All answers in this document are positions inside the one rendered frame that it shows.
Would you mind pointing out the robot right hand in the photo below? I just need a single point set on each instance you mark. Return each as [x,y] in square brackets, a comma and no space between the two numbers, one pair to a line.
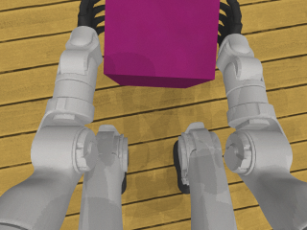
[232,20]

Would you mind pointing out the robot left forearm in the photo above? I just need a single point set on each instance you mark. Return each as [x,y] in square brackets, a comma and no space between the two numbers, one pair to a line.
[75,84]

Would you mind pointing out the carton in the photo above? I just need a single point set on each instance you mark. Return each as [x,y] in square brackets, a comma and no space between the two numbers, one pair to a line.
[161,43]

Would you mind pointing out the robot right foot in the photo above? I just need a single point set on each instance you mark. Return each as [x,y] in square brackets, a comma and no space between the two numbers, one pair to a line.
[184,188]

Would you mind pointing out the right robot shin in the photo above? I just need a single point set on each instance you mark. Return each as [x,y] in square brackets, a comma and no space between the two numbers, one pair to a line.
[215,140]

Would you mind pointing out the right robot upper arm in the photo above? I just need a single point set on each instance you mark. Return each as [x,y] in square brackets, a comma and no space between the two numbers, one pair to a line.
[263,158]

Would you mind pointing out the left robot upper arm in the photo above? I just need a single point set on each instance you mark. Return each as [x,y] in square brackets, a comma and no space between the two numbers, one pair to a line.
[60,156]

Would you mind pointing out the robot left hand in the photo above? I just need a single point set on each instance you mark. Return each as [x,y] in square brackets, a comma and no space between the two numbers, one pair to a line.
[86,15]

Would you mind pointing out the robot right forearm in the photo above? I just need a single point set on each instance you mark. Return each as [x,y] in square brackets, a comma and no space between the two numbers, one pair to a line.
[245,89]

